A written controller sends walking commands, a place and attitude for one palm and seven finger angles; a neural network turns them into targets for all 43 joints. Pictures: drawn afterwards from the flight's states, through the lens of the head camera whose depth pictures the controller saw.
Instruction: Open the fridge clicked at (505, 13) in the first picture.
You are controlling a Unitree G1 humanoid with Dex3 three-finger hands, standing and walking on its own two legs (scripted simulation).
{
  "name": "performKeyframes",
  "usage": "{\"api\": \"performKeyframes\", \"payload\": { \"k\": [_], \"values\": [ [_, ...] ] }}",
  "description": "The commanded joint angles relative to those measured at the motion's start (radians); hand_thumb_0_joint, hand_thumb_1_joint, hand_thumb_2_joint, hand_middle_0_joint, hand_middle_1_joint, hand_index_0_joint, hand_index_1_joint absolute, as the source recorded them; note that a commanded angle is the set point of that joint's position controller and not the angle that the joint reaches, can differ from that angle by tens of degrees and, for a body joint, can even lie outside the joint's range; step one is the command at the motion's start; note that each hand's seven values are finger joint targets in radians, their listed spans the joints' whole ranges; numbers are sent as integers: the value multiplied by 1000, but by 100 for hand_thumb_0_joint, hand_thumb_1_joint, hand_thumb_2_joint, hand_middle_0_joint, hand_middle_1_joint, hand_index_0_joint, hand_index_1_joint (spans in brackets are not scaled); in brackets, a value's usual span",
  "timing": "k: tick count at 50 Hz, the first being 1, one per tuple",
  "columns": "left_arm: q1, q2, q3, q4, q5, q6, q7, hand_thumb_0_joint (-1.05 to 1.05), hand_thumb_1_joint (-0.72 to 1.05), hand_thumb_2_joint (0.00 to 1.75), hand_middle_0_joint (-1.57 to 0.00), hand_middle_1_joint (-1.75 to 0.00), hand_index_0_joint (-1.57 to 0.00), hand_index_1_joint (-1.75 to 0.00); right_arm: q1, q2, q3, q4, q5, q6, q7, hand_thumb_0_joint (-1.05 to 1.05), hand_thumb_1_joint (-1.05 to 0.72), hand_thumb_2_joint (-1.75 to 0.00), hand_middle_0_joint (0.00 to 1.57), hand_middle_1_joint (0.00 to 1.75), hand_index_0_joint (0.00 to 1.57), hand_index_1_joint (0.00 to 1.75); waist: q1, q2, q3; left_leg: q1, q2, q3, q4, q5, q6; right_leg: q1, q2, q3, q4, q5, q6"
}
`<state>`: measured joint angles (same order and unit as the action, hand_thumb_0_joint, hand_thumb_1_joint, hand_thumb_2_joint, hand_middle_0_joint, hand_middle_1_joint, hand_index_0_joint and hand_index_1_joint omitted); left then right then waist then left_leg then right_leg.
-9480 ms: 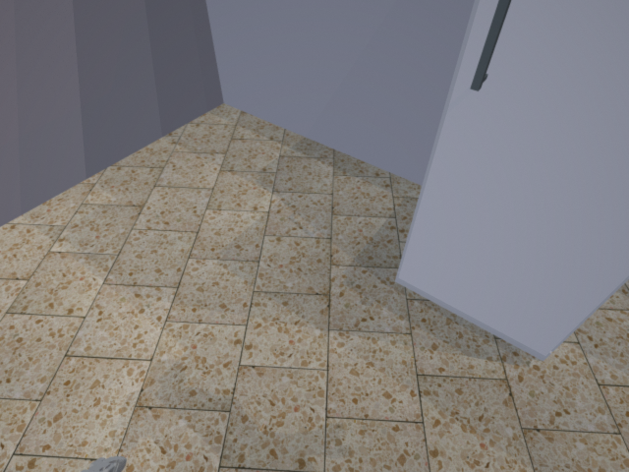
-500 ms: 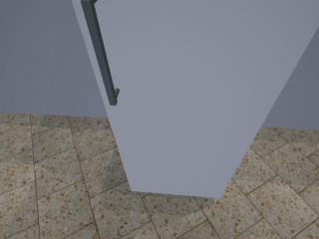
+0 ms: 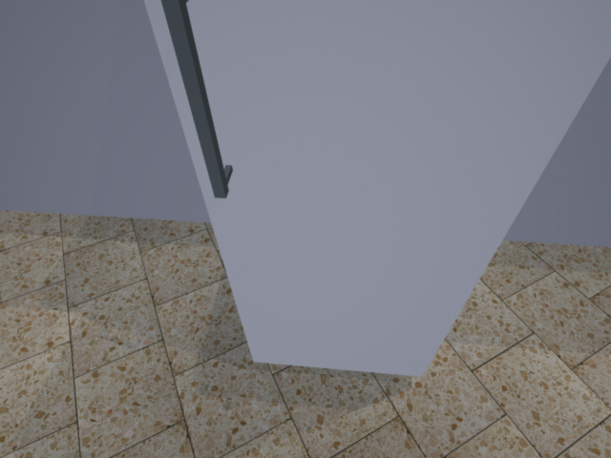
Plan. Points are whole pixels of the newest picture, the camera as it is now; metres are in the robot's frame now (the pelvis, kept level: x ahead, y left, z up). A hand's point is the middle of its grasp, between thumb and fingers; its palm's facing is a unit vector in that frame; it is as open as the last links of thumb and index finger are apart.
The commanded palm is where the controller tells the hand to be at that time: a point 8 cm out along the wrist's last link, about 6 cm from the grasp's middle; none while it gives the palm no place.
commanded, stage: look again from close up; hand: left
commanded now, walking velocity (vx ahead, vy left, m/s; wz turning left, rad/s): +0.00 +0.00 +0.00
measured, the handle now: (206, 106) +0.48 +0.16 +0.23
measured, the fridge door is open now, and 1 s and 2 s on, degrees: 0 0 0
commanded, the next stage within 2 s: raise the hand to about handle height in 0.60 s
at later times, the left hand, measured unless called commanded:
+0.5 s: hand out of the picture -0.01 +0.17 -0.17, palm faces +0.05 -0.98 -0.20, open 7.4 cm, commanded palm none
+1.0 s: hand (174, 377) +0.20 +0.17 +0.05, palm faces +0.01 -1.00 -0.01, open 7.9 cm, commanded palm +0.12 +0.24 -0.01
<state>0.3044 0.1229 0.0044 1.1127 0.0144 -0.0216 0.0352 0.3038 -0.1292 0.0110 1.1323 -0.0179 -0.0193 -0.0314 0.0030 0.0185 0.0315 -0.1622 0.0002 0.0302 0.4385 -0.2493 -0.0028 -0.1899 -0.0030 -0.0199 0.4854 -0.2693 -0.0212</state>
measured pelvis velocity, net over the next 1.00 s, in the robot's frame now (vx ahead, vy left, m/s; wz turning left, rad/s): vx -0.03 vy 0.00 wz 0.01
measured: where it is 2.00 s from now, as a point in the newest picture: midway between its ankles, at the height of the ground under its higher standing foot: outside the picture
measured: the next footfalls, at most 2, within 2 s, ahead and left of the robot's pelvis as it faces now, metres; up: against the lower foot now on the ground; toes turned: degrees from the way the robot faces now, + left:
none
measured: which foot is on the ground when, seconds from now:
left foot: down 0.00-1.00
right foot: down 0.00-1.00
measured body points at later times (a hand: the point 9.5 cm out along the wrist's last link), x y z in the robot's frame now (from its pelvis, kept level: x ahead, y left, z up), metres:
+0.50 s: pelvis +0.00 +0.00 +0.00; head +0.01 -0.01 +0.45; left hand -0.01 +0.22 -0.16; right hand +0.00 -0.21 -0.17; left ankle -0.01 +0.12 -0.74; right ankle +0.00 -0.10 -0.74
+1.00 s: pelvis -0.03 +0.00 -0.03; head -0.04 +0.00 +0.42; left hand +0.19 +0.22 +0.05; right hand +0.16 -0.26 -0.07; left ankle -0.01 +0.12 -0.74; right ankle +0.00 -0.10 -0.74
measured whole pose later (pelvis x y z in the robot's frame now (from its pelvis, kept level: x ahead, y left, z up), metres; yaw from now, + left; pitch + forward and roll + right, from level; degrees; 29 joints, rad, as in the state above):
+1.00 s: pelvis -0.03 +0.00 -0.03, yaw +1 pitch +2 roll +1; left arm 0.30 0.19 0.11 0.11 -0.24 -0.42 -0.20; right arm 0.18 -0.28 -0.02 0.66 0.00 -0.32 -0.02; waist -0.03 0.00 -0.09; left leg -0.43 0.00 0.02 0.73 -0.34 0.00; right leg -0.44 -0.01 -0.03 0.74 -0.35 -0.02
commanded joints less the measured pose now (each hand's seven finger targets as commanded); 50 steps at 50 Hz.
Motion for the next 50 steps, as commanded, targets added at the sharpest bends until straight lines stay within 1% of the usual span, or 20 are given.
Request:
{"api": "performKeyframes", "payload": {
  "k": [1,15,31,34,35,36,37,38,39,40,41,42,43,44,45,46,47,48,49,50],
  "values": [
    [73,101,18,-27,1,-11,3,0,90,90,-20,-30,-20,-30,66,-69,-18,-19,4,-12,-5,0,-90,-90,20,30,20,30,3,-36,59,-55,82,-71,-77,98,29,-18,-98,98,-107,115,-30],
    [63,108,19,-27,-1,-9,2,0,90,90,-20,-30,-20,-30,57,-80,-20,-22,4,-13,-7,0,-90,-90,20,30,20,30,2,-2,51,-55,84,-79,-81,110,26,-16,-96,95,-106,109,-28],
    [67,110,19,-25,1,-12,2,0,90,90,-20,-30,-20,-30,52,-79,-21,-19,4,-13,-7,0,-90,-90,20,30,20,30,6,-40,35,-38,87,-73,-81,137,25,1,-100,92,-111,155,-27],
    [58,112,19,-25,0,-10,1,0,90,90,-20,-30,-20,-30,46,-83,-21,-18,4,-12,-6,0,-90,-90,20,30,20,30,5,-34,60,-52,83,-74,-88,112,23,-17,-101,94,-119,113,-27],
    [155,134,16,16,8,-30,40,0,90,90,-20,-30,-20,-30,-84,-123,-26,-89,16,-19,7,0,-90,-90,20,30,20,30,56,-111,47,-97,91,-35,130,109,-3,-11,-159,167,-122,545,4],
    [-581,503,234,-1501,-211,-203,23,0,88,89,-20,-32,-20,-32,-114,-327,-73,-405,7,-157,-82,0,-90,-90,20,30,20,30,-67,239,-323,160,-8,-34,36,239,6,78,-95,93,-73,555,22],
    [-281,309,87,-1385,-136,-168,52,0,85,88,-20,-33,-20,-33,-142,-214,0,-397,17,-259,-105,0,-90,-90,20,30,20,30,11,293,-392,165,9,16,-8,393,7,151,-67,57,-12,384,-41],
    [-132,215,56,-1138,-122,-124,89,0,83,87,-21,-34,-21,-34,-97,-208,7,-341,33,-304,-81,0,-90,-90,20,30,20,30,17,142,-334,86,17,3,-7,341,4,73,-26,28,-19,243,-34],
    [58,30,-54,-1108,-154,-49,73,0,81,86,-21,-36,-21,-36,-92,-179,-9,-368,52,-320,-58,0,-90,-90,20,30,20,30,-7,38,-204,24,41,-31,-27,246,21,13,-22,-7,-24,175,-17],
    [-34,46,-68,-1280,-187,-65,49,0,78,85,-21,-37,-21,-37,-106,-223,-8,-427,70,-333,-60,0,-90,-90,20,30,20,30,-13,-29,-158,-14,35,-49,-22,107,30,-28,-28,-23,-29,87,-1],
    [-4,17,-72,-1201,-190,-89,31,0,76,84,-21,-39,-21,-39,-135,-218,-15,-445,73,-350,-70,0,-90,-90,20,30,20,30,-40,-161,10,-87,30,-58,-12,-2,37,-115,-24,-28,-60,-20,8],
    [-59,69,-33,-1219,-204,-148,9,0,74,83,-21,-40,-21,-40,-135,-253,-25,-477,62,-369,-63,0,-90,-90,20,30,20,30,-55,-220,35,-128,9,-64,25,-87,43,-190,-26,-21,-76,-147,19],
    [-15,92,19,-1181,-208,-199,-19,0,71,82,-21,-42,-21,-42,-129,-253,-41,-499,46,-380,-54,0,-90,-90,20,30,20,30,-39,-241,34,-172,-5,-61,65,-114,38,-239,-20,-18,-65,-220,20],
    [49,84,42,-1107,-213,-252,-58,0,69,81,-22,-43,-22,-43,-136,-254,-53,-518,34,-380,-43,0,-90,-90,20,30,20,30,-22,-266,39,-232,-14,-59,103,-129,29,-283,-15,-25,-32,-251,19],
    [183,76,79,-1017,-233,-310,-110,0,67,80,-22,-45,-22,-45,-143,-251,-61,-540,27,-379,-28,0,-90,-90,20,30,20,30,15,-290,36,-295,-18,-52,145,-134,19,-306,-13,-30,11,-266,15],
    [317,95,133,-924,-248,-363,-178,0,64,79,-22,-47,-22,-47,-136,-254,-74,-560,30,-367,-5,0,-90,-90,20,30,20,30,55,-217,20,-329,-27,-38,176,-106,7,-285,-11,-23,55,-222,-2],
    [367,97,153,-926,-277,-423,-252,0,62,78,-22,-48,-22,-48,-160,-254,-75,-596,26,-357,13,0,-90,-90,20,30,20,30,69,-214,-7,-360,-35,-24,222,-83,-2,-278,-17,-19,106,-167,-11],
    [342,151,194,-951,-291,-474,-326,0,60,77,-22,-50,-22,-50,-187,-272,-84,-630,23,-348,24,0,-90,-90,20,30,20,30,64,-160,-25,-389,-40,-10,270,-71,-6,-282,-22,-1,147,-122,-22],
    [332,204,235,-955,-290,-497,-392,0,57,76,-22,-51,-22,-51,-196,-279,-90,-666,27,-340,32,0,-90,-90,20,30,20,30,64,-144,-61,-409,-46,0,302,-62,0,-265,-30,18,171,-83,-27],
    [333,259,283,-984,-280,-479,-420,0,55,75,-22,-53,-22,-53,-213,-278,-90,-703,38,-326,34,0,-90,-90,20,30,20,30,90,-118,-99,-441,-52,13,313,-63,9,-259,-31,31,188,-76,-25]
  ]
}}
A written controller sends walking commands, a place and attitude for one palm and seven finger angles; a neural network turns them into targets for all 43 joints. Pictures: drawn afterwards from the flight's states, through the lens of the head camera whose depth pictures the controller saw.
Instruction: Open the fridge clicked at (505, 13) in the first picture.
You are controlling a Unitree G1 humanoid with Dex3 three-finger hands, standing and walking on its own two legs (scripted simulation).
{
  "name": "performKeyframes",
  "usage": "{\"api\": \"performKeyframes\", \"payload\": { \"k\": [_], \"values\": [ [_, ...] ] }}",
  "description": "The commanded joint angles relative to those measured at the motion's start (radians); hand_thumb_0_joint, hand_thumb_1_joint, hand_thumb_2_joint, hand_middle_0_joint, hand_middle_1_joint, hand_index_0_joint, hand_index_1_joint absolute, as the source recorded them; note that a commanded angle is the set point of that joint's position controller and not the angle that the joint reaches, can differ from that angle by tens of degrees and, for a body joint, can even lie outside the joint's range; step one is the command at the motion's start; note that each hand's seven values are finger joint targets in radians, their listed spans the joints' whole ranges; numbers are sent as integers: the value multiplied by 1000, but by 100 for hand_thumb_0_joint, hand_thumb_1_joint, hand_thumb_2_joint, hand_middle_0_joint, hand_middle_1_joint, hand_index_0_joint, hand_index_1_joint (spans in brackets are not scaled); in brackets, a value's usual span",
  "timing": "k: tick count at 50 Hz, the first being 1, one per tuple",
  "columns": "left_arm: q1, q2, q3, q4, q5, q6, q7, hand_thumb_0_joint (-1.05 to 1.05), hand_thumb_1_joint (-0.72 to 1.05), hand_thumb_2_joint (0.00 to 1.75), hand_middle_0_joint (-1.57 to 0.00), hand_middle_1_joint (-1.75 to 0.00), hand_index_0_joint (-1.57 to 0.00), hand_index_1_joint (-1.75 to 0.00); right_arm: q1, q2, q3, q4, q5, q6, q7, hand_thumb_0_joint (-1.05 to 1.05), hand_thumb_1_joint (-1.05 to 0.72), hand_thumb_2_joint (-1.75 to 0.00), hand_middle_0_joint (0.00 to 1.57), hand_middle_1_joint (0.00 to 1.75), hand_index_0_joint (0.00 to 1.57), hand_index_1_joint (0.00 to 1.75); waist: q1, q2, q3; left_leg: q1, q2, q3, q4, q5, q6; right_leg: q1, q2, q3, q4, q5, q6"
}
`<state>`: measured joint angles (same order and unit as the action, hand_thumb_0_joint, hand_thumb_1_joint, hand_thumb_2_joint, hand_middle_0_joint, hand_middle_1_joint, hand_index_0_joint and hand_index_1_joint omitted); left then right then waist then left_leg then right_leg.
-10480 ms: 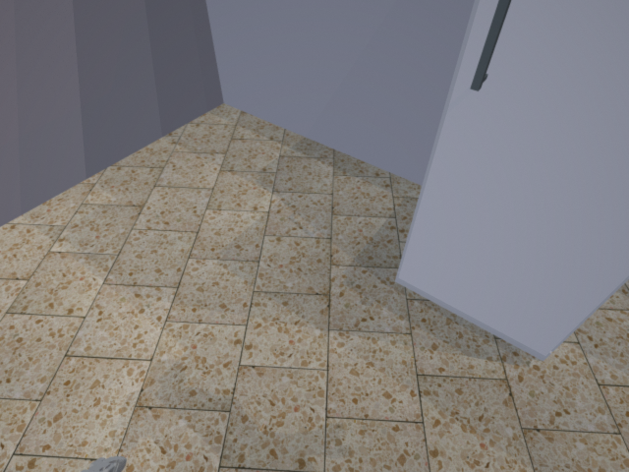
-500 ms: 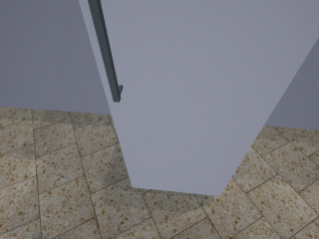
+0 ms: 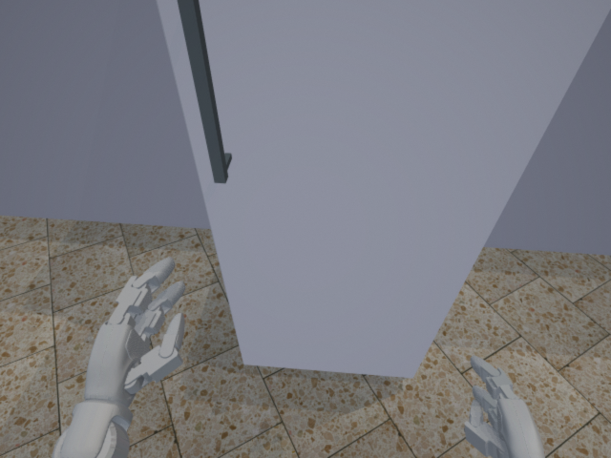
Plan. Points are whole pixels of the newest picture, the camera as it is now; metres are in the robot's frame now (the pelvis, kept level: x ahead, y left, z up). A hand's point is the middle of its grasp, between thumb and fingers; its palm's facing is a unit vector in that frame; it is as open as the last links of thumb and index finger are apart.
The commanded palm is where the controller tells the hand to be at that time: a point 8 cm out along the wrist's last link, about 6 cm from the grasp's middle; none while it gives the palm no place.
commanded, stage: raise the hand to about handle height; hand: left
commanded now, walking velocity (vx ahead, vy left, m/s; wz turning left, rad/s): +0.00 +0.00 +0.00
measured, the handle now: (210, 90) +0.51 +0.15 +0.26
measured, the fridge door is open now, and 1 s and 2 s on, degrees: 0 0 0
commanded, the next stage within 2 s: move the hooked fingers beside the handle in 1.80 s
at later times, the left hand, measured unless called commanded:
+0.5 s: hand (118, 333) +0.24 +0.22 +0.10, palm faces -0.08 -0.99 -0.09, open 10.9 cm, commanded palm +0.19 +0.28 +0.12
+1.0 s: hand (10, 237) +0.26 +0.28 +0.23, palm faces +0.09 -0.99 -0.12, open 13.6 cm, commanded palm +0.22 +0.31 +0.22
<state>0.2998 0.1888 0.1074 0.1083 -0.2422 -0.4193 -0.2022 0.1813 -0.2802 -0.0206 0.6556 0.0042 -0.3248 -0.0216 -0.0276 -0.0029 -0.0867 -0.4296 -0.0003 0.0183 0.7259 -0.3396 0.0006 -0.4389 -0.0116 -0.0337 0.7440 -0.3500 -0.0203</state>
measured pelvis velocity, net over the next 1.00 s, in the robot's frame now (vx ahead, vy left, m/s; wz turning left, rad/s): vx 0.02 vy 0.01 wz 0.03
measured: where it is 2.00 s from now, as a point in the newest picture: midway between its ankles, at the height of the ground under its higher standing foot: outside the picture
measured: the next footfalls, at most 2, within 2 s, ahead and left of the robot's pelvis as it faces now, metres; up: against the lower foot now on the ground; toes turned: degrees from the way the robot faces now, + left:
none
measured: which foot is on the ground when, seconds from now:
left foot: down 0.00-1.00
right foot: down 0.00-1.00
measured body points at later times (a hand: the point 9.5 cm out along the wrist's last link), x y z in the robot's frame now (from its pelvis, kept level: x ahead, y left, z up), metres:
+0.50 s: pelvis +0.01 +0.02 +0.00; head +0.00 +0.01 +0.45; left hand +0.24 +0.28 +0.10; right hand +0.18 -0.17 -0.07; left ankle +0.02 +0.12 -0.71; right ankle +0.02 -0.11 -0.71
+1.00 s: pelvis +0.02 +0.01 +0.02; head -0.03 -0.01 +0.47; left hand +0.25 +0.33 +0.24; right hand +0.24 -0.19 -0.02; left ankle +0.02 +0.12 -0.71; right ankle +0.02 -0.11 -0.71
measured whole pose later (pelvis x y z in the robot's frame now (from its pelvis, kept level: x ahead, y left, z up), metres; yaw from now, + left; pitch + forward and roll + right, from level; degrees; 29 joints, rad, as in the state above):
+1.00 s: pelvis +0.02 +0.01 +0.02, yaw +2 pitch -5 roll -1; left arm -0.06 0.46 0.45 -0.04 -0.36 0.16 -0.43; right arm 0.19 -0.27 0.11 0.63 0.06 -0.31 -0.09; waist 0.08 0.05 -0.03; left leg -0.18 0.00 -0.01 0.55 -0.30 0.01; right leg -0.15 -0.01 -0.06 0.51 -0.28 -0.01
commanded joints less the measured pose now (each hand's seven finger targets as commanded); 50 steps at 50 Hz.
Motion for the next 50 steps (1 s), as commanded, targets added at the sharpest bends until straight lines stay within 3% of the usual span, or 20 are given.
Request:
{"api": "performKeyframes", "payload": {
  "k": [1,4,6,8,11,14,16,20,23,26,28,30,31,32,35,37,40,45,48,50],
  "values": [
    [321,231,213,-31,-25,-46,-194,0,53,74,-23,-54,-23,-54,-88,-130,-61,-253,18,-1,27,0,-90,-90,20,30,20,30,135,-17,-19,-164,-55,32,30,34,8,4,-22,54,-57,9,-26],
    [191,192,196,-326,-86,36,-165,0,46,71,-23,-58,-23,-58,-111,-102,-41,-353,29,24,7,0,-90,-90,20,30,20,30,115,53,-123,-105,-48,32,21,36,23,18,-7,38,-42,-2,-17],
    [10,187,179,-498,-102,26,-101,0,41,69,-24,-62,-24,-62,-85,-96,-26,-353,22,23,-8,0,-90,-90,20,30,20,30,59,78,-75,-75,-25,-10,18,-29,29,-59,14,34,-59,-94,-10],
    [-85,187,138,-631,-74,-9,-47,0,36,67,-24,-64,-24,-64,-27,-90,-16,-312,16,6,-21,0,-90,-90,20,30,20,30,24,176,-111,18,-6,-43,23,42,33,-49,23,16,-35,28,-20],
    [-144,154,33,-645,-30,-42,-53,0,29,64,-24,-69,-24,-69,10,-109,9,-249,11,-18,-32,0,-90,-90,20,30,20,30,-23,154,-80,49,12,-76,36,123,38,-78,31,-8,-13,125,-15],
    [-171,166,-4,-532,-16,18,-111,0,22,61,-25,-74,-25,-74,-2,-108,20,-216,28,-46,-54,0,-90,-90,20,30,20,30,-38,92,-16,31,16,-104,-10,30,36,-69,29,-20,-59,46,-4],
    [-134,232,72,-357,-7,127,-149,0,18,59,-25,-76,-25,-76,-21,-116,24,-198,39,-43,-69,0,-90,-90,20,30,20,30,-12,32,36,-12,11,-105,-49,-29,37,-44,28,-13,-107,-13,-3],
    [-70,318,244,-295,-54,327,-178,0,8,55,-26,-82,-26,-82,-82,-97,33,-235,46,-22,-79,0,-90,-90,20,30,20,30,85,-38,-78,1,0,-77,-109,36,29,98,9,-23,-138,42,3],
    [-75,348,366,-438,-137,358,-147,0,1,52,-26,-87,-26,-87,-105,-68,52,-255,42,-31,-68,0,-90,-90,20,30,20,30,128,34,-192,86,0,-71,-124,191,14,212,13,-45,-117,189,-7],
    [-105,325,365,-558,-166,313,-114,0,-6,49,-27,-92,-27,-92,-87,-64,58,-245,31,-67,-52,0,-90,-90,20,30,20,30,120,38,-175,120,7,-69,-134,250,7,210,27,-49,-134,239,-9],
    [-129,286,311,-546,-154,291,-113,0,-10,47,-27,-94,-27,-94,-57,-78,52,-215,34,-85,-45,0,-90,-90,20,30,20,30,89,76,-105,134,11,-64,-146,238,5,175,28,-46,-153,238,-7],
    [-169,271,267,-477,-133,307,-131,0,-15,45,-27,-98,-27,-98,-47,-94,46,-191,41,-92,-49,0,-90,-90,20,30,20,30,64,80,-28,132,18,-64,-161,180,13,135,26,-41,-182,194,-2],
    [-205,267,247,-443,-121,330,-148,0,-17,44,-28,-99,-28,-99,-48,-103,44,-185,44,-91,-56,0,-90,-90,20,30,20,30,54,38,16,122,18,-65,-167,162,20,129,27,-37,-198,182,-1],
    [-254,291,244,-444,-114,349,-161,0,-20,43,-28,-100,-28,-100,-46,-112,39,-178,51,-92,-64,0,-90,-90,20,30,20,30,52,64,23,126,16,-64,-180,139,22,132,21,-30,-211,160,1],
    [-337,376,293,-432,-98,414,-181,0,-27,40,-28,-105,-28,-105,-55,-115,40,-183,58,-89,-86,0,-90,-90,20,30,20,30,69,68,2,160,13,-76,-221,85,27,155,17,-26,-247,85,2],
    [-412,450,359,-493,-101,427,-180,0,-31,38,-29,-108,-29,-108,-73,-114,46,-187,56,-81,-93,0,-90,-90,20,30,20,30,86,94,-55,205,6,-76,-230,136,29,210,15,-21,-257,120,-3],
    [-461,485,420,-541,-123,418,-175,0,-38,35,-29,-112,-29,-112,-88,-99,59,-193,50,-80,-92,0,-90,-90,20,30,20,30,103,139,-120,273,2,-79,-242,229,18,269,19,-31,-253,219,-10],
    [-521,472,432,-355,-156,479,-209,0,-50,30,-30,-120,-30,-120,-105,-100,71,-164,59,-57,-85,0,-90,-90,20,30,20,30,99,111,-9,264,2,-71,-277,217,17,258,23,-29,-296,247,-8],
    [-604,465,379,-259,-129,581,-245,0,-50,30,-30,-120,-30,-120,-115,-108,74,-162,75,-25,-82,0,-90,-90,20,30,20,30,89,110,57,248,4,-63,-299,191,21,238,16,-21,-323,227,-5],
    [-664,477,359,-249,-106,625,-253,0,-50,30,-30,-120,-30,-120,-122,-109,74,-176,77,-10,-83,0,-90,-90,20,30,20,30,83,75,38,260,3,-68,-302,176,27,231,16,-20,-330,202,-1]
  ]
}}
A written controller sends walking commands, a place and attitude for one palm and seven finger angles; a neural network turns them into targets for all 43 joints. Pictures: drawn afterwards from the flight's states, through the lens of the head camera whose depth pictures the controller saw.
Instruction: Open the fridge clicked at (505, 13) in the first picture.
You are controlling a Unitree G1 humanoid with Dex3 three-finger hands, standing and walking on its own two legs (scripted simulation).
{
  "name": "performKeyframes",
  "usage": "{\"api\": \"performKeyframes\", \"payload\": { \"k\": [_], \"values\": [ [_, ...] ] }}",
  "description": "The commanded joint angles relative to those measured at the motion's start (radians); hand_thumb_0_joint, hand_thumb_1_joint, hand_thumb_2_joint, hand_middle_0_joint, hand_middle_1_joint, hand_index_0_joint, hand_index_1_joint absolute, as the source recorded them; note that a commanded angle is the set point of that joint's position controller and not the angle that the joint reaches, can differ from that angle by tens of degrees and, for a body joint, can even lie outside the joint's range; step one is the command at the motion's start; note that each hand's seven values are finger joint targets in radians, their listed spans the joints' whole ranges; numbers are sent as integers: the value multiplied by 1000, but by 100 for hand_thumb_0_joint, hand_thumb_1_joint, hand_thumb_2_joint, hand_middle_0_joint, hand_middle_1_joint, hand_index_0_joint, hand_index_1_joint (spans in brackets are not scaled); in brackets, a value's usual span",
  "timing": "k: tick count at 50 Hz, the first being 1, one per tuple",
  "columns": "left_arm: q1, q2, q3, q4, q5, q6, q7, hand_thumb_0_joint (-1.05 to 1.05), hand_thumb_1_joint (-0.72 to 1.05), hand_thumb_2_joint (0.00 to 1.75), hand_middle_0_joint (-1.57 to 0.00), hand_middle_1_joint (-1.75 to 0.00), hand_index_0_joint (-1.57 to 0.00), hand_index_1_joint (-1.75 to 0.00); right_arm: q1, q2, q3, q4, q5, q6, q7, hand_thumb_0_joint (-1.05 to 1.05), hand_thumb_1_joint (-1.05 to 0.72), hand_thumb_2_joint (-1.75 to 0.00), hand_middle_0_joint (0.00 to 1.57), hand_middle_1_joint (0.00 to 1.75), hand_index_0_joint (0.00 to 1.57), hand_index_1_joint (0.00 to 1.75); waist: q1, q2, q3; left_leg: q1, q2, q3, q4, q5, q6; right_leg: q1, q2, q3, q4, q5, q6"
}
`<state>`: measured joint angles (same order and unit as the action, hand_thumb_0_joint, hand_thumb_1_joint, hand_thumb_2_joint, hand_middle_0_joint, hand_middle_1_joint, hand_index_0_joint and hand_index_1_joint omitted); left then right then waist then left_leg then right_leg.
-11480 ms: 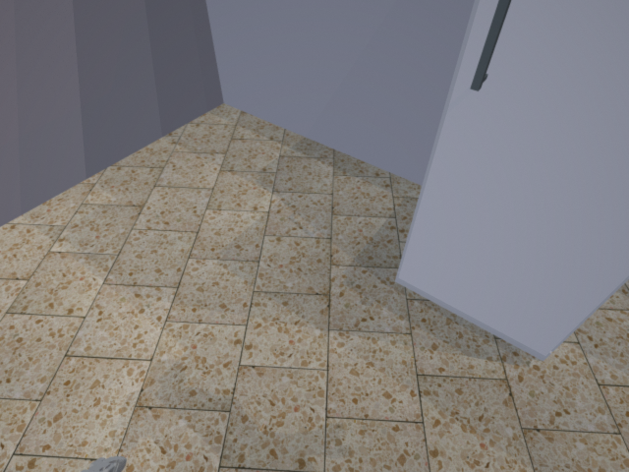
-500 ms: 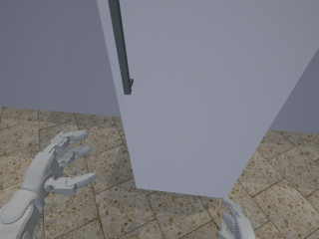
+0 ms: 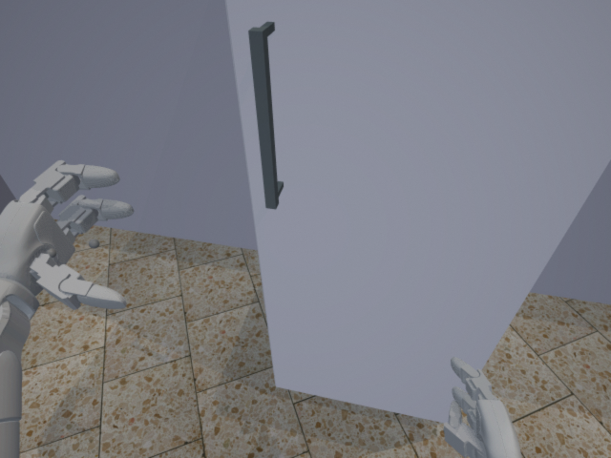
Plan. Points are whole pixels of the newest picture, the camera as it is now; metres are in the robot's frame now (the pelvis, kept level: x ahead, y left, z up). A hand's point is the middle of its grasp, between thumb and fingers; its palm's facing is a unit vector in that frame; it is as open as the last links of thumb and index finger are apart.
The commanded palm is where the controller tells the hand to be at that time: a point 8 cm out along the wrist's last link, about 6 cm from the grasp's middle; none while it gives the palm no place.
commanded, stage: raise the hand to about handle height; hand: left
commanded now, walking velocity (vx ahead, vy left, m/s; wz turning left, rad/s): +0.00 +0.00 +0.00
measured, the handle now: (270, 125) +0.49 +0.13 +0.24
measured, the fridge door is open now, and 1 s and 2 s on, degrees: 0 0 0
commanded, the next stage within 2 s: move the hooked fingers beside the handle in 0.80 s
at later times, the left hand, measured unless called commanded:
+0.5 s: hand (105, 200) +0.28 +0.26 +0.24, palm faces -0.04 -0.99 -0.13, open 14.0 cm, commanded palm +0.24 +0.31 +0.26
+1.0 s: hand (77, 189) +0.28 +0.28 +0.26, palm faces +0.02 -0.99 -0.10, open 14.0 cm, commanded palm +0.25 +0.31 +0.26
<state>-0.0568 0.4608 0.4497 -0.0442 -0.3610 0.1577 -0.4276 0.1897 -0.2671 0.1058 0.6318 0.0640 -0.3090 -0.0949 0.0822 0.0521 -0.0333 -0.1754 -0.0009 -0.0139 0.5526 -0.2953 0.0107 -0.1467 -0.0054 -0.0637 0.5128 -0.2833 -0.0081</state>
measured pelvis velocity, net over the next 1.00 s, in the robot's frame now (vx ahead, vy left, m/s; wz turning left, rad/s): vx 0.00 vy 0.00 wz -0.01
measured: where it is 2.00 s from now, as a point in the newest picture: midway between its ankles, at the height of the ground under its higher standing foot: outside the picture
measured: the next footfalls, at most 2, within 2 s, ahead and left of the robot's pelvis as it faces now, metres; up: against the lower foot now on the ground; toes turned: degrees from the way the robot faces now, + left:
none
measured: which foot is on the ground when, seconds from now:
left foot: down 0.00-1.00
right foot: down 0.00-1.00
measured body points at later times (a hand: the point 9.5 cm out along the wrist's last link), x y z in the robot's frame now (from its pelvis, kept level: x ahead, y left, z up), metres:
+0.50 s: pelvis +0.00 -0.01 +0.00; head -0.04 -0.04 +0.45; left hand +0.28 +0.31 +0.25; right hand +0.20 -0.24 -0.06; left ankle +0.01 +0.11 -0.73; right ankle +0.00 -0.11 -0.73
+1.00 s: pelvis +0.00 +0.00 +0.00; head -0.05 -0.02 +0.45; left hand +0.27 +0.34 +0.27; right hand +0.21 -0.20 -0.05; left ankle +0.01 +0.11 -0.73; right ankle +0.00 -0.11 -0.73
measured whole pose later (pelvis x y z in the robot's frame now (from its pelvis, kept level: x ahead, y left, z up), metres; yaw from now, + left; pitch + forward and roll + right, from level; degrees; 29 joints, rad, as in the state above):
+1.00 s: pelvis +0.00 +0.00 +0.00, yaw +0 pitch -5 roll +0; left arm -0.31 0.57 0.50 0.12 -0.33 0.36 -0.52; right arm 0.19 -0.27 0.13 0.63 0.08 -0.21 -0.07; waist 0.08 0.05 -0.04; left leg -0.15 -0.01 -0.01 0.48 -0.26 0.01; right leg -0.13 -0.01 -0.06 0.47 -0.26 -0.01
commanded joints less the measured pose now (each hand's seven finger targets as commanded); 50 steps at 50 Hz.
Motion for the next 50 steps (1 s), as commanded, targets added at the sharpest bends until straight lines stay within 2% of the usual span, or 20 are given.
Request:
{"api": "performKeyframes", "payload": {
  "k": [1,4,7,11,15,17,19,21,24,26,28,30,32,33,34,36,40,44,47,50],
  "values": [
    [-329,222,23,-104,18,63,-35,0,-50,30,-30,-120,-30,-120,-138,-124,-51,-160,19,-21,-7,0,-90,-90,20,30,20,30,-21,-13,-46,21,2,-33,-121,158,21,-38,11,17,-101,161,-12],
    [-450,335,100,-202,16,77,-52,0,-50,30,-30,-120,-30,-120,-163,-117,-44,-187,16,-10,-7,0,-90,-90,20,30,20,30,-10,17,-183,91,-12,-39,-120,198,27,14,6,22,-100,198,-16],
    [-494,409,183,-210,-2,54,-55,0,-50,30,-30,-120,-30,-120,-181,-110,-32,-183,9,1,-3,0,-90,-90,20,30,20,30,-2,25,-205,99,-16,-35,-118,224,29,45,8,27,-114,221,-18],
    [-533,422,198,-59,-7,76,-62,0,-50,30,-30,-120,-30,-120,-182,-116,-34,-159,14,11,0,0,-90,-90,20,30,20,30,0,16,-134,76,-15,-29,-129,190,30,14,4,34,-143,191,-13],
    [-627,389,94,109,34,161,-87,0,-50,30,-30,-120,-30,-120,-180,-137,-38,-144,35,24,1,0,-90,-90,20,30,20,30,-25,25,-35,30,-8,-29,-143,120,28,-66,-11,42,-160,100,-5],
    [-571,348,50,167,40,187,-105,0,-50,30,-30,-120,-30,-120,-173,-144,-47,-153,38,27,8,0,-90,-90,20,30,20,30,-23,-21,-53,21,-8,-27,-122,137,30,-62,-21,63,-149,127,1],
    [-559,341,38,121,37,197,-131,0,-50,30,-30,-120,-30,-120,-178,-148,-52,-173,43,35,15,0,-90,-90,20,30,20,30,-21,-26,-129,51,-13,-25,-105,170,33,-41,-21,62,-125,180,6],
    [-543,367,67,38,20,180,-150,0,-50,30,-30,-120,-30,-120,-191,-143,-48,-196,42,39,22,0,-90,-90,20,30,20,30,-11,-49,-194,74,-13,-22,-89,207,34,-7,-19,64,-106,223,9],
    [-570,467,200,-124,-12,111,-130,0,-50,30,-30,-120,-30,-120,-204,-134,-51,-218,29,35,22,0,-90,-90,20,30,20,30,9,-26,-285,107,-22,-21,-87,246,38,49,-13,60,-97,257,2],
    [-552,524,271,-162,-20,79,-93,0,-50,30,-30,-120,-30,-120,-201,-128,-49,-215,18,30,23,0,-90,-90,20,30,20,30,26,-18,-261,98,-17,-22,-93,251,38,50,-7,54,-105,241,-6],
    [-546,482,262,-108,-16,77,-60,0,-50,30,-30,-120,-30,-120,-191,-127,-52,-197,18,29,19,0,-90,-90,20,30,20,30,12,19,-170,70,-11,-17,-112,221,35,11,-8,48,-118,208,-12],
    [-572,448,220,-61,6,103,-38,0,-50,30,-30,-120,-30,-120,-188,-130,-51,-182,23,31,16,0,-90,-90,20,30,20,30,4,103,-93,56,-7,-16,-136,183,27,-30,-7,35,-126,161,-17],
    [-618,405,145,-24,35,150,-32,0,-50,30,-30,-120,-30,-120,-189,-133,-51,-172,30,34,12,0,-90,-90,20,30,20,30,-10,139,-54,56,-4,-14,-144,163,25,-59,-11,39,-135,135,-16],
    [-622,383,110,15,43,173,-35,0,-50,30,-30,-120,-30,-120,-183,-132,-51,-171,32,34,7,0,-90,-90,20,30,20,30,-16,111,-34,49,-3,-21,-149,143,26,-73,-11,38,-138,115,-14],
    [-629,362,75,25,52,189,-43,0,-50,30,-30,-120,-30,-120,-179,-136,-51,-171,36,33,6,0,-90,-90,20,30,20,30,-23,112,-41,55,-3,-24,-152,130,25,-78,-10,36,-138,99,-13],
    [-599,328,33,26,53,198,-67,0,-50,30,-30,-120,-30,-120,-175,-136,-52,-181,38,33,3,0,-90,-90,20,30,20,30,-30,6,-80,79,2,-27,-141,150,33,-67,-6,40,-139,122,-5],
    [-608,416,127,-94,26,149,-100,0,-50,30,-30,-120,-30,-120,-187,-132,-45,-204,30,32,4,0,-90,-90,20,30,20,30,-12,10,-228,136,-14,-39,-130,203,33,1,1,28,-111,186,-16],
    [-571,446,201,-74,-6,113,-97,0,-50,30,-30,-120,-30,-120,-187,-127,-41,-189,21,35,11,0,-90,-90,20,30,20,30,-2,9,-196,121,-10,-36,-137,215,32,3,7,20,-120,200,-20],
    [-578,421,171,20,10,148,-78,0,-50,30,-30,-120,-30,-120,-181,-131,-42,-169,24,40,15,0,-90,-90,20,30,20,30,-8,29,-95,75,-3,-36,-153,181,26,-49,4,16,-132,157,-22],
    [-659,339,50,78,44,189,-71,0,-50,30,-30,-120,-30,-120,-175,-132,-42,-161,36,43,11,0,-90,-90,20,30,20,30,-36,57,-51,65,1,-43,-164,122,20,-100,-1,16,-133,95,-18]
  ]
}}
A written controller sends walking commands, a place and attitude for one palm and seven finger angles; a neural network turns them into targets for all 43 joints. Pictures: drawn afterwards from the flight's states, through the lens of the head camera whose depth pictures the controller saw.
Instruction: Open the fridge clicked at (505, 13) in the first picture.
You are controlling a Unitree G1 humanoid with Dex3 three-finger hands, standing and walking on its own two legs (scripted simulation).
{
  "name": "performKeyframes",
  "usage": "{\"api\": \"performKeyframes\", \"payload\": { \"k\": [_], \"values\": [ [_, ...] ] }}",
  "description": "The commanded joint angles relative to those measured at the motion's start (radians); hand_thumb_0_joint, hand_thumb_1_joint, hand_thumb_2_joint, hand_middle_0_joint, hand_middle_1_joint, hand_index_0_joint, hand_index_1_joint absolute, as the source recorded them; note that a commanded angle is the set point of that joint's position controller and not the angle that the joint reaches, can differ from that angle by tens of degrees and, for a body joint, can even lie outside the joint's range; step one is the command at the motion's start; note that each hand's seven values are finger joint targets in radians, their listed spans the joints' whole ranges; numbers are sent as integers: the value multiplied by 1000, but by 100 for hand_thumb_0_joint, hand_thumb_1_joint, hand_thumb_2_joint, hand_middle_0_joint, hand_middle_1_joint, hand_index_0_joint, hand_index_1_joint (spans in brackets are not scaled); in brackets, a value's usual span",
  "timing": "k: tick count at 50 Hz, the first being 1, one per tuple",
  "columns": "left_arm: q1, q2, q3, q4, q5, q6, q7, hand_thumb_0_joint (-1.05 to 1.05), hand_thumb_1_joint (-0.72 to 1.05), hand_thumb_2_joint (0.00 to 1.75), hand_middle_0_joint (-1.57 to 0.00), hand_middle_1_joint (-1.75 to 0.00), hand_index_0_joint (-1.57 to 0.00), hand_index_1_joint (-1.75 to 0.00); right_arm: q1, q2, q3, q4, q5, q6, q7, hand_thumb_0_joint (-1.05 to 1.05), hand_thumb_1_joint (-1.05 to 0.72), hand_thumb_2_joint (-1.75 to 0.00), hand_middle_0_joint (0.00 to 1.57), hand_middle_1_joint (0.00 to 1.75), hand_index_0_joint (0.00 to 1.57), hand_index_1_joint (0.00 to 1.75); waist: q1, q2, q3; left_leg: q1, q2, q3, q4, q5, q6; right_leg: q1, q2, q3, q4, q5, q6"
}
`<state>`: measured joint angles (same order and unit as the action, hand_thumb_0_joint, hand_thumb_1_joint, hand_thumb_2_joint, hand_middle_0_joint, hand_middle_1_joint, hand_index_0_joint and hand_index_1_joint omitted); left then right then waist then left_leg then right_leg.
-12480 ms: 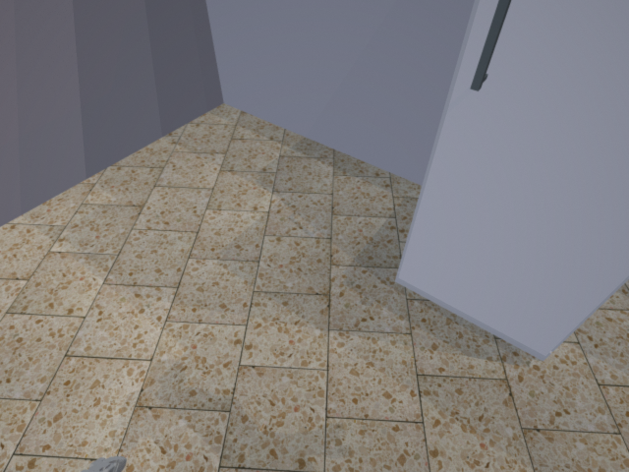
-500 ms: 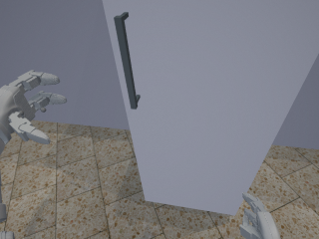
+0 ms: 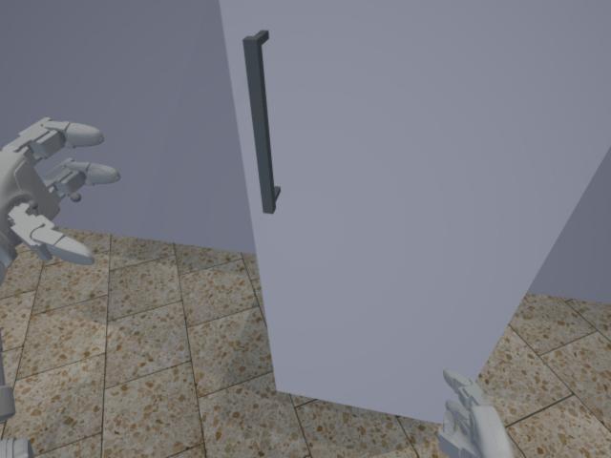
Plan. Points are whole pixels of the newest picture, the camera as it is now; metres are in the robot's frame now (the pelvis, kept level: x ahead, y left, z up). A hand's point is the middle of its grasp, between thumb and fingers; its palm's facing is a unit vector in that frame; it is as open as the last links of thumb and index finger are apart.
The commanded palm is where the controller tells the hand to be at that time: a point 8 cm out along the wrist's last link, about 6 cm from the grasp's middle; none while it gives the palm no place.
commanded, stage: move the hooked fingers beside the handle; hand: left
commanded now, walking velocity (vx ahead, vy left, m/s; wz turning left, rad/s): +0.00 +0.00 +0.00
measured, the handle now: (266, 131) +0.49 +0.13 +0.23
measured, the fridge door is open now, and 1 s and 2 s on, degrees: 0 0 0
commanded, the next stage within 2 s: none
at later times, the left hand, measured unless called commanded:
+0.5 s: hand (141, 183) +0.33 +0.25 +0.24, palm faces +0.01 -0.99 -0.11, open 14.0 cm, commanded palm +0.31 +0.29 +0.25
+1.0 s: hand (167, 163) +0.37 +0.23 +0.24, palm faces +0.00 -1.00 -0.06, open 14.0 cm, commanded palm +0.35 +0.27 +0.24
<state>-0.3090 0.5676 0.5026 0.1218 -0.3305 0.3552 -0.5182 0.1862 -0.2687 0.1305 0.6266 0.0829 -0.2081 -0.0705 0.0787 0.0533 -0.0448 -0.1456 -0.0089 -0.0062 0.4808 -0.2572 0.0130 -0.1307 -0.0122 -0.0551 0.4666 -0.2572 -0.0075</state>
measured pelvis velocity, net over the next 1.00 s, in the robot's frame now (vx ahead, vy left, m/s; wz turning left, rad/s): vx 0.01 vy -0.01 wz -0.01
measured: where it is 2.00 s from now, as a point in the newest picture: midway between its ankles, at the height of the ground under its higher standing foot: outside the picture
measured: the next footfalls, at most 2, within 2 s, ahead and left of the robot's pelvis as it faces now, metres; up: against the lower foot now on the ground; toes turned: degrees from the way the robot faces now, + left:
none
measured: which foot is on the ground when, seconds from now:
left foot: down 0.00-1.00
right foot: down 0.00-1.00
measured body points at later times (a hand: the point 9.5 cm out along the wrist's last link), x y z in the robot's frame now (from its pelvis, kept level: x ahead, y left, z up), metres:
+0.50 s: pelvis +0.01 +0.00 +0.00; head -0.02 -0.03 +0.45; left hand +0.33 +0.30 +0.25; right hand +0.20 -0.23 -0.07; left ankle +0.01 +0.11 -0.74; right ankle +0.00 -0.11 -0.74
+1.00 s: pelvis +0.01 -0.01 +0.00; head -0.02 -0.03 +0.45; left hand +0.37 +0.28 +0.25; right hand +0.19 -0.25 -0.08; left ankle +0.01 +0.11 -0.74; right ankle +0.00 -0.11 -0.74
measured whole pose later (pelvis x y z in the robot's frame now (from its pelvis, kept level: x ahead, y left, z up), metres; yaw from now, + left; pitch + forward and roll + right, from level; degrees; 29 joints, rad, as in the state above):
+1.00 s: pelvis +0.01 -0.01 +0.00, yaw -1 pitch -2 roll +0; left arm -0.56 0.51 0.37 0.42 -0.23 0.32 -0.39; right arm 0.21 -0.29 0.09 0.65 0.09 -0.17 -0.09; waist 0.03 0.05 -0.06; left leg -0.18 0.00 0.00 0.47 -0.27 0.00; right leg -0.18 0.00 -0.05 0.48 -0.28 -0.02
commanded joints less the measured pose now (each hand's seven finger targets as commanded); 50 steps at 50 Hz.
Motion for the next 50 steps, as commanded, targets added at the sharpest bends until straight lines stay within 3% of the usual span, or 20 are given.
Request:
{"api": "performKeyframes", "payload": {
  "k": [1,3,6,9,11,15,16,19,21,24,27,30,31,33,38,41,45,46,48,50],
  "values": [
    [-433,198,-49,-98,20,-4,18,0,-50,30,-30,-120,-30,-120,-175,-128,-67,-160,17,-61,-13,0,-90,-90,20,30,20,30,-37,42,-46,46,10,-49,-84,98,20,-113,3,18,-89,84,-19],
    [-514,214,-68,-141,41,-9,23,0,-50,30,-30,-120,-30,-120,-175,-128,-67,-165,17,-64,-20,0,-90,-90,20,30,20,30,-43,97,-104,70,2,-54,-80,85,21,-102,1,21,-82,74,-22],
    [-590,214,-80,-212,38,-65,35,0,-50,30,-30,-120,-30,-120,-173,-116,-60,-169,10,-73,-27,0,-90,-90,20,30,20,30,-51,41,-191,125,5,-64,-68,130,22,-71,9,16,-73,108,-24],
    [-555,250,6,-224,14,-115,51,0,-50,30,-30,-120,-30,-120,-174,-116,-62,-168,0,-79,-27,0,-90,-90,20,30,20,30,-21,42,-269,149,0,-73,-68,193,16,-19,8,9,-54,170,-32],
    [-487,266,45,-161,14,-107,66,0,-50,30,-30,-120,-30,-120,-168,-119,-64,-152,-6,-70,-21,0,-90,-90,20,30,20,30,-2,25,-243,115,3,-61,-68,225,15,-1,7,6,-55,204,-34],
    [-395,243,41,3,42,-8,94,0,-50,30,-30,-120,-30,-120,-168,-130,-74,-143,4,-36,-7,0,-90,-90,20,30,20,30,0,-15,-107,5,9,-40,-86,200,16,-39,-6,-2,-56,197,-28],
    [-378,256,47,0,52,10,98,0,-50,30,-30,-120,-30,-120,-169,-134,-79,-151,7,-27,-2,0,-90,-90,20,30,20,30,8,-28,-107,0,12,-34,-83,219,18,-25,-8,1,-58,211,-27],
    [-455,207,-20,-129,58,9,98,0,-50,30,-30,-120,-30,-120,-178,-123,-81,-185,9,-26,-1,0,-90,-90,20,30,20,30,-12,18,-188,63,9,-34,-66,265,19,-15,-10,10,-42,261,-28],
    [-482,194,-38,-204,47,-27,92,0,-50,30,-30,-120,-30,-120,-174,-115,-77,-192,7,-28,-4,0,-90,-90,20,30,20,30,-23,-10,-233,105,13,-30,-48,310,24,2,-2,13,-40,309,-26],
    [-553,212,-8,-252,22,-93,89,0,-50,30,-30,-120,-30,-120,-169,-112,-78,-181,1,-42,-18,0,-90,-90,20,30,20,30,-30,16,-283,152,4,-32,-43,291,27,6,1,21,-43,310,-24],
    [-575,205,-18,-135,29,-95,106,0,-50,30,-30,-120,-30,-120,-152,-122,-79,-137,2,-41,-31,0,-90,-90,20,30,20,30,-43,0,-191,105,7,-29,-56,226,26,-39,1,21,-63,249,-20],
    [-565,175,-58,-7,55,-47,124,0,-50,30,-30,-120,-30,-120,-149,-127,-80,-120,9,-35,-36,0,-90,-90,20,30,20,30,-43,32,-117,56,5,-28,-68,179,22,-75,-9,19,-68,196,-21],
    [-557,193,-50,21,64,-32,130,0,-50,30,-30,-120,-30,-120,-143,-134,-86,-115,9,-28,-35,0,-90,-90,20,30,20,30,-38,-11,-124,50,6,-26,-63,191,26,-63,-8,21,-71,205,-20],
    [-625,181,-87,22,77,-21,131,0,-50,30,-30,-120,-30,-120,-150,-131,-84,-124,12,-26,-37,0,-90,-90,20,30,20,30,-49,18,-136,52,3,-29,-60,187,26,-65,-15,26,-66,208,-20],
    [-661,221,-43,-43,60,-92,116,0,-50,30,-30,-120,-30,-120,-143,-123,-83,-149,3,-28,-32,0,-90,-90,20,30,20,30,-40,-29,-294,102,-4,-24,-33,285,34,26,-13,35,-38,347,-20],
    [-636,231,-15,8,47,-125,112,0,-50,30,-30,-120,-30,-120,-131,-125,-86,-140,0,-26,-31,0,-90,-90,20,30,20,30,-35,-77,-273,81,0,-13,-32,286,38,32,-15,39,-40,374,-13],
    [-624,206,-44,111,70,-98,125,0,-50,30,-30,-120,-30,-120,-121,-130,-90,-131,8,-21,-28,0,-90,-90,20,30,20,30,-40,-4,-182,40,3,-10,-47,235,31,-29,-19,34,-46,306,-19],
    [-613,198,-61,129,79,-88,126,0,-50,30,-30,-120,-30,-120,-116,-136,-95,-127,9,-15,-26,0,-90,-90,20,30,20,30,-43,-20,-165,36,8,-6,-43,244,32,-36,-20,36,-49,311,-18],
    [-670,193,-88,134,89,-75,129,0,-50,30,-30,-120,-30,-120,-113,-137,-95,-130,14,-10,-29,0,-90,-90,20,30,20,30,-58,8,-157,28,7,-11,-47,217,30,-53,-21,36,-53,278,-19],
    [-709,184,-100,100,86,-89,130,0,-50,30,-30,-120,-30,-120,-109,-136,-97,-141,12,-14,-33,0,-90,-90,20,30,20,30,-62,-3,-205,55,6,-19,-42,223,32,-46,-17,35,-48,273,-21]
  ]
}}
